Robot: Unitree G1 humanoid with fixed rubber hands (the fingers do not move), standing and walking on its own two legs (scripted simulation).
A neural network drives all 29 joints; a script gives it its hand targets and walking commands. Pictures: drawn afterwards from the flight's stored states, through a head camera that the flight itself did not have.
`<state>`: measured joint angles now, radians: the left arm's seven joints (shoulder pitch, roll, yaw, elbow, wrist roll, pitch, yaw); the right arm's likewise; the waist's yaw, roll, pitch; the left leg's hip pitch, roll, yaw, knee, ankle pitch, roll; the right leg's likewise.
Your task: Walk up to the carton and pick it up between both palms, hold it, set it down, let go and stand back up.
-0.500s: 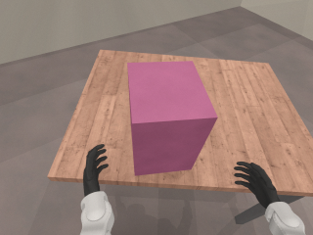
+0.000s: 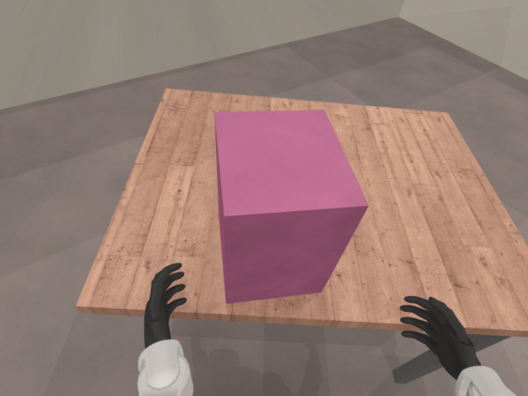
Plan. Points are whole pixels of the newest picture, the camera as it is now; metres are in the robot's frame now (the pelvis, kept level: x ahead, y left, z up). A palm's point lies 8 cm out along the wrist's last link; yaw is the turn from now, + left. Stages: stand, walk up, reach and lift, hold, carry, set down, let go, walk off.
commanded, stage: set down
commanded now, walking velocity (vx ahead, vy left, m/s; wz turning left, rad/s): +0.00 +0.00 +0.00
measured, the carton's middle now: (273, 210) +0.40 +0.03 +0.03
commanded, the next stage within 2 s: let go in 2.00 s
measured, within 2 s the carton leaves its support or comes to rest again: neither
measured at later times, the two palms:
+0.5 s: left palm (151, 339) +0.20 +0.19 -0.02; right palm (441, 362) +0.19 -0.23 -0.03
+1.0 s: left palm (146, 350) +0.18 +0.20 -0.04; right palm (423, 370) +0.18 -0.21 -0.04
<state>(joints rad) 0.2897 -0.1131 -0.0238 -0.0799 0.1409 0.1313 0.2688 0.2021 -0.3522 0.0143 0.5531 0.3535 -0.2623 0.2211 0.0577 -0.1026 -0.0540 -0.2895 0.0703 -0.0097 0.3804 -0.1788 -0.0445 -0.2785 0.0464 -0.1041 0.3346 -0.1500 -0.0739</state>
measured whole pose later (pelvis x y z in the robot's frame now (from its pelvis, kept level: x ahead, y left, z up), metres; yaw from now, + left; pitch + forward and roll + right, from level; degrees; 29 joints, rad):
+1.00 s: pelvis +0.01 +0.01 +0.00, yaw +1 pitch +3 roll -1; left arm 0.33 0.03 -0.02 0.13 0.14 0.04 0.10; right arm 0.27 -0.24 0.02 0.55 0.23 -0.24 0.10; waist 0.06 -0.08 -0.01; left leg -0.24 0.05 -0.01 0.38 -0.20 -0.03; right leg -0.22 0.02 -0.10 0.33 -0.18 -0.05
